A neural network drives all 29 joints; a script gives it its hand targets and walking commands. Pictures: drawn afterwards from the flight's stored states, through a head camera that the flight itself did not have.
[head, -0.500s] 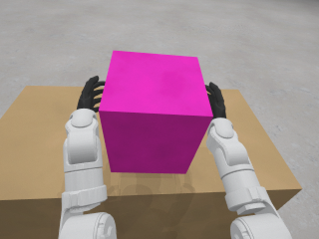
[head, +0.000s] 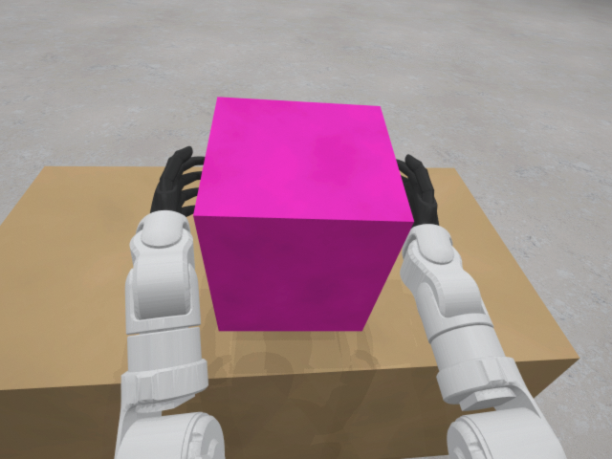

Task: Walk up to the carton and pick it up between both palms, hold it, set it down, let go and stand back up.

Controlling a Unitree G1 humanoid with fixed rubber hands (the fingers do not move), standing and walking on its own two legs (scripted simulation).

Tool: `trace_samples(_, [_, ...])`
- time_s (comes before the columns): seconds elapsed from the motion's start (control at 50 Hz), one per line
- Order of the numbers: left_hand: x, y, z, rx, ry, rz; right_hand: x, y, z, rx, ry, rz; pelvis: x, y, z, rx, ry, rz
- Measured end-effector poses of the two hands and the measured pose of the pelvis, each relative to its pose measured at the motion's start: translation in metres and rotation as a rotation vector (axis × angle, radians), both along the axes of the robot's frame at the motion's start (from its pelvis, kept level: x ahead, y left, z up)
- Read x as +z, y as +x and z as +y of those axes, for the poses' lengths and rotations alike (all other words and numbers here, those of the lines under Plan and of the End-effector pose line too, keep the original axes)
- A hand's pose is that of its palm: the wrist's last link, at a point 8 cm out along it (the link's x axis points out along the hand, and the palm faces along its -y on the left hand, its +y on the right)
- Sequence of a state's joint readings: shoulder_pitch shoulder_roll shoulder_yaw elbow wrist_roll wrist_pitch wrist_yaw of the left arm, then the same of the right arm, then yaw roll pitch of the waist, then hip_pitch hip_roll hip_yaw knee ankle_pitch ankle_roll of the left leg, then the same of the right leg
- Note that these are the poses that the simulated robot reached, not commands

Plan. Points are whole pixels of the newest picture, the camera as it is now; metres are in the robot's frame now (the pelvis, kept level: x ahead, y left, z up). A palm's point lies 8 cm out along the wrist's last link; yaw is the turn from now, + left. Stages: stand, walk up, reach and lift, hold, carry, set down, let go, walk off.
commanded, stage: hold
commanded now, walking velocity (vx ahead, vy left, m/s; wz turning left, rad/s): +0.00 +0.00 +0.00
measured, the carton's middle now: (295, 223) +0.39 +0.01 +0.13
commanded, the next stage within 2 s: none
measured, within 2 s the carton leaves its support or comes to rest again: neither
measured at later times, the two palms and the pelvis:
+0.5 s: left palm (177, 201) +0.36 +0.15 +0.19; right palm (424, 221) +0.35 -0.15 +0.17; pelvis +0.00 +0.00 +0.00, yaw +0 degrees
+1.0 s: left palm (172, 207) +0.36 +0.16 +0.19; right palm (419, 219) +0.36 -0.14 +0.17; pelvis +0.00 +0.00 +0.00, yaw +1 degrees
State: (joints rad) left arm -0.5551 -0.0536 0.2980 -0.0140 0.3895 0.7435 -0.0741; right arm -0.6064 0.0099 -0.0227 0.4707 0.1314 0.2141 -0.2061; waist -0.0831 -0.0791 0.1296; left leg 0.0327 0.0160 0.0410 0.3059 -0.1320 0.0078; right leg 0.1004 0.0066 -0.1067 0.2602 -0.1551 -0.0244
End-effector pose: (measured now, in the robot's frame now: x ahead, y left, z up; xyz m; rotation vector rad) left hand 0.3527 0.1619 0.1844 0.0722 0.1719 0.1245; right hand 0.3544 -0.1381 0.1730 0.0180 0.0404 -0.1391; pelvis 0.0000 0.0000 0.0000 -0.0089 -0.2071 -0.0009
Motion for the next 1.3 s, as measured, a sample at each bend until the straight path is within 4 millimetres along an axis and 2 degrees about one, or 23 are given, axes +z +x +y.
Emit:
trace_samples(0.38, [0.001,0.001,0.001,-0.006,0.004,0.003,0.000,-0.001,0.001,-0.007,0.005,0.003,0.000,-0.003,0.000,0.005,0.001,0.007])
trace_samples(0.54, [0.013,0.011,-0.013,-0.033,0.041,-0.005,-0.002,0.000,-0.011,-0.039,0.028,-0.005,0.000,-0.002,0.001,0.003,0.002,0.011])
trace_samples(0.66, [0.011,0.016,-0.020,-0.036,0.039,0.014,-0.007,0.003,-0.019,-0.044,0.028,0.014,0.001,0.000,0.001,-0.011,0.004,0.009])
trace_samples(0.8, [0.004,0.014,-0.013,-0.022,0.017,0.006,-0.003,0.006,-0.013,-0.024,0.007,0.004,0.001,0.005,-0.004,-0.006,0.004,0.005])
trace_samples(0.98, [0.006,0.004,-0.002,-0.008,0.022,-0.012,0.001,0.002,-0.002,-0.008,0.005,-0.012,0.000,0.005,-0.004,0.015,0.001,-0.011])
trace_samples(1.16, [0.010,0.007,-0.010,-0.030,0.045,0.004,-0.008,-0.003,-0.008,-0.036,0.036,0.004,0.000,-0.002,0.002,0.007,0.001,0.003])
trace_samples(1.3, [0.013,0.010,-0.016,-0.037,0.034,-0.003,-0.003,-0.003,-0.014,-0.044,0.019,-0.003,0.001,-0.005,0.002,-0.009,0.003,0.010])
